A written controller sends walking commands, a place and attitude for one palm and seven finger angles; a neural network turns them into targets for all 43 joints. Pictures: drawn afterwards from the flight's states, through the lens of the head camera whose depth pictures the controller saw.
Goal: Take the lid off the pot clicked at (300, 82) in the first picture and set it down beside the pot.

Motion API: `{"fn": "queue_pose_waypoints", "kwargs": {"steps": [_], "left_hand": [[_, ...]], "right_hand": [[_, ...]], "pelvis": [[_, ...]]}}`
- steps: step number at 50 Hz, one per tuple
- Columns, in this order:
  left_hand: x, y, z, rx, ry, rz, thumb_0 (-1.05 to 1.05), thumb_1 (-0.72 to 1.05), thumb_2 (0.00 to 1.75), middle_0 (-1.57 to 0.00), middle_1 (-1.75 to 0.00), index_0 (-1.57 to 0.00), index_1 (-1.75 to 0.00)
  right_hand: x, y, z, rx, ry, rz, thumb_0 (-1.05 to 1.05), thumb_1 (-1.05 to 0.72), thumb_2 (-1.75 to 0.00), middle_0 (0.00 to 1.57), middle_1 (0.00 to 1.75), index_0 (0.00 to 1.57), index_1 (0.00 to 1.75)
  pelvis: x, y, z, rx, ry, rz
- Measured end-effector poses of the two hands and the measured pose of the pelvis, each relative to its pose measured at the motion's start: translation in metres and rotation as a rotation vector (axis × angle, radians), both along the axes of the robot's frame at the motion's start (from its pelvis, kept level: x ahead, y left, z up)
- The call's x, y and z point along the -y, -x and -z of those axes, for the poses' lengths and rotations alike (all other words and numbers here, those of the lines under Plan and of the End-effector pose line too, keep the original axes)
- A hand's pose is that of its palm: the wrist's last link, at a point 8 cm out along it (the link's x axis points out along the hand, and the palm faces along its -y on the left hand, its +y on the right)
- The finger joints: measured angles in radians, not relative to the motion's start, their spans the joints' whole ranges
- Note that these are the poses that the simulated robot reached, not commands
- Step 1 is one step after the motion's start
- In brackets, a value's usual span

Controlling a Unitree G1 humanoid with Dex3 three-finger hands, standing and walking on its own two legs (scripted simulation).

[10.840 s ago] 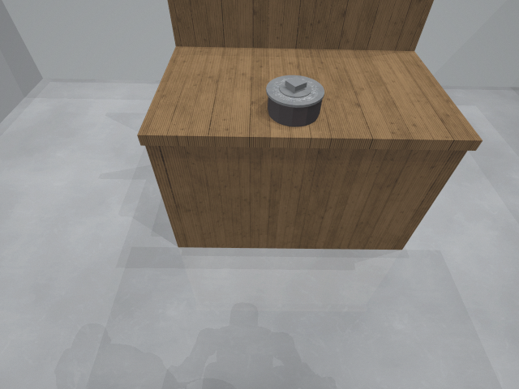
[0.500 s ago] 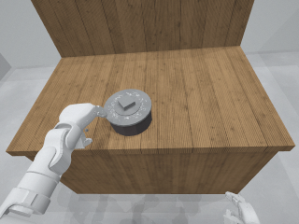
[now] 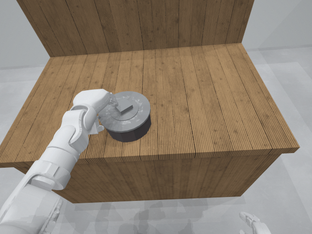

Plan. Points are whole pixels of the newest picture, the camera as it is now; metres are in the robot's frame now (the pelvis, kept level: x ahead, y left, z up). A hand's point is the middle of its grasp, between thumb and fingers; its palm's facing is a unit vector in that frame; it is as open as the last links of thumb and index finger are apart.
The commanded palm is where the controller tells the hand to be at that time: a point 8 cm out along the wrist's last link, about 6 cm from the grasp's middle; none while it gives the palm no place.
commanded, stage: move the open hand above the knob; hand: left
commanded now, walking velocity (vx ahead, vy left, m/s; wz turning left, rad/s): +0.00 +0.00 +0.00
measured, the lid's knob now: (123, 105) +0.51 +0.13 +0.00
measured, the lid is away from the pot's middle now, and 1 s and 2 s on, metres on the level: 0.00 0.00 0.00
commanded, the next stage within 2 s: lower the open fingers around the knob in 1.20 s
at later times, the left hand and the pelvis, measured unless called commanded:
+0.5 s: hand (116, 100) +0.47 +0.13 +0.07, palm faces -0.33 -0.06 -0.94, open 10.2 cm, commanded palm +0.48 +0.13 +0.13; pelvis +0.00 +0.01 +0.00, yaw -1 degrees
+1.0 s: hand (115, 99) +0.47 +0.13 +0.07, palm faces -0.36 -0.06 -0.93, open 10.2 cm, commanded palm +0.48 +0.13 +0.13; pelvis +0.00 +0.00 +0.00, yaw -2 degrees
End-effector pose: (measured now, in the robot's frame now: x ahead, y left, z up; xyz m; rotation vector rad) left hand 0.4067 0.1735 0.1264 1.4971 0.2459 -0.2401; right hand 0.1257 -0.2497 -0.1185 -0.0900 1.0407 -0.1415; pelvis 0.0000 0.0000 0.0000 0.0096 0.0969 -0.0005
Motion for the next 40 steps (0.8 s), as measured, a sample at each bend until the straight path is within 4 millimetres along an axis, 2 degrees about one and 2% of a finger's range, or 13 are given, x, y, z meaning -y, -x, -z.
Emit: {"fn": "queue_pose_waypoints", "kwargs": {"steps": [14,28,34,40], "left_hand": [[0.023,-0.040,-0.002,-0.017,0.001,-0.005,0.00,-0.24,1.29,-0.82,-0.08,-0.82,-0.08],[0.050,-0.066,-0.006,-0.024,-0.005,-0.018,0.00,-0.24,1.29,-0.82,-0.08,-0.82,-0.08],[0.053,-0.072,-0.006,-0.035,-0.005,-0.031,0.00,-0.24,1.29,-0.82,-0.08,-0.82,-0.08],[0.047,-0.071,-0.005,-0.046,-0.004,-0.042,0.00,-0.24,1.29,-0.82,-0.08,-0.82,-0.08]], "right_hand": [[-0.006,0.034,0.010,-0.090,-0.001,0.052,0.00,-0.90,-0.90,0.20,0.30,0.20,0.30],[0.003,0.081,0.014,-0.174,0.035,0.133,0.00,-0.90,-0.90,0.20,0.30,0.20,0.30],[0.008,0.097,0.012,-0.188,0.048,0.165,0.00,-0.90,-0.90,0.20,0.30,0.20,0.30],[0.010,0.103,0.011,-0.192,0.056,0.177,0.00,-0.90,-0.90,0.20,0.30,0.20,0.30]], "pelvis": [[-0.006,-0.002,0.001,-0.042,0.001,0.013],[-0.008,-0.001,0.002,-0.078,0.002,0.029],[-0.006,-0.001,0.002,-0.087,0.001,0.040],[-0.005,-0.002,0.001,-0.085,0.003,0.044]]}}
